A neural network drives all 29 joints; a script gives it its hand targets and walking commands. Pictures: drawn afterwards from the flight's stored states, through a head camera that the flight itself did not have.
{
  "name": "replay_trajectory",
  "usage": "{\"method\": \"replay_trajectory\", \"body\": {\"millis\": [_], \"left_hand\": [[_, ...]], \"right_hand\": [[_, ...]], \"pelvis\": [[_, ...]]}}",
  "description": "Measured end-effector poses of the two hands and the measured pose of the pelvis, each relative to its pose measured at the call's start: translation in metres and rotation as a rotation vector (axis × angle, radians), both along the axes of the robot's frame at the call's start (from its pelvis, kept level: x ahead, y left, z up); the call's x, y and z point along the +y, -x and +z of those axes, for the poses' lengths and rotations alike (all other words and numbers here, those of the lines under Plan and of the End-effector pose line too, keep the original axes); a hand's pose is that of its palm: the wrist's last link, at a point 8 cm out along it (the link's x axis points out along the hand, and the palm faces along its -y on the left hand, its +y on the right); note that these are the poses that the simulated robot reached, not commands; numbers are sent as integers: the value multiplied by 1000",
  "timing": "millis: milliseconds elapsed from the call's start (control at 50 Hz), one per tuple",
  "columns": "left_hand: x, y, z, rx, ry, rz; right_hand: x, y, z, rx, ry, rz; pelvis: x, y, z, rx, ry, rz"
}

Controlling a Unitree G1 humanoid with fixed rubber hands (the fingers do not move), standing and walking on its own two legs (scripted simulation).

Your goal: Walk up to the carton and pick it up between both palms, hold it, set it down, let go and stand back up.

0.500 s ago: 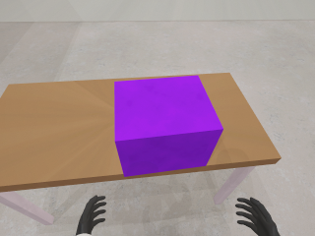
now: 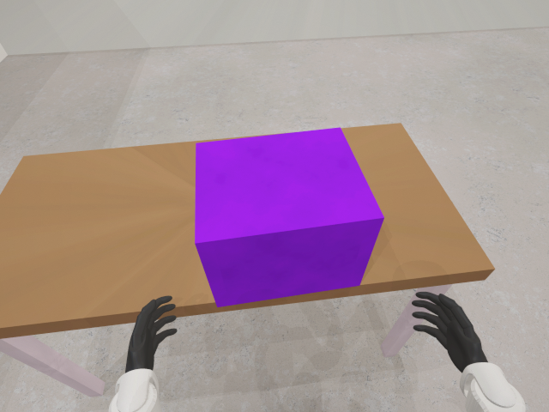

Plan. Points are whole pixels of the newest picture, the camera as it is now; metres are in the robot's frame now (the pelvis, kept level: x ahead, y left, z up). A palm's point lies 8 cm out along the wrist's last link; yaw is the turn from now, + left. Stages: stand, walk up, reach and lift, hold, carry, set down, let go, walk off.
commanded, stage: reach and lift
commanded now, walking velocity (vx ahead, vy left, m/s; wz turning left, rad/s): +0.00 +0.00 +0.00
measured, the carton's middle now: (279, 216) +0.46 +0.03 -0.02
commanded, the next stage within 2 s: none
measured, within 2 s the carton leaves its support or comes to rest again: neither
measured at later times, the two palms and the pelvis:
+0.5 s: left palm (142, 298) +0.28 +0.24 +0.00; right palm (454, 283) +0.31 -0.24 +0.01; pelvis -0.01 +0.00 +0.00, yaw -1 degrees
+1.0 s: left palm (136, 244) +0.34 +0.25 +0.06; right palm (441, 221) +0.38 -0.23 +0.07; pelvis -0.01 +0.00 +0.01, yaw -1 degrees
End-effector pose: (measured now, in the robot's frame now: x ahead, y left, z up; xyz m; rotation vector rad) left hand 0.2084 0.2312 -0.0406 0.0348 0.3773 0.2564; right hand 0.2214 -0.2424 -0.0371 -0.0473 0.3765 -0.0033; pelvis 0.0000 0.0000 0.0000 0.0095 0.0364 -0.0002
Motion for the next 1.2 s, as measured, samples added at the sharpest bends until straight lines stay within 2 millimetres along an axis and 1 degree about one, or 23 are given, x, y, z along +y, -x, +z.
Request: {"method": "replay_trajectory", "body": {"millis": [160, 280, 360, 500, 740, 980, 1200], "left_hand": [[1, -23, 10, -87, -3, 14], [7, -40, 17, -82, 5, 24], [8, -53, 24, -83, 15, 25], [8, -74, 43, -101, 13, 2], [11, -102, 67, -95, 12, -14], [16, -132, 97, -105, 6, -26], [20, -154, 113, -96, 4, -19]], "right_hand": [[2, -24, 7, -67, -13, 8], [2, -43, 13, -64, -13, 14], [2, -59, 25, -75, -11, 19], [2, -84, 46, -92, -8, 22], [9, -118, 70, -90, -19, 35], [16, -157, 100, -103, -14, 33], [22, -189, 121, -105, -7, 31]], "pelvis": [[-2, 8, -5, 31, -3, 0], [-1, 10, -6, 54, -5, -8], [-1, 10, -4, 70, -4, -13], [-1, 8, 1, 84, 3, -15], [-1, 9, 5, 109, 5, -16], [-1, 11, 6, 144, 11, -13], [-2, 12, 5, 187, 16, -8]]}}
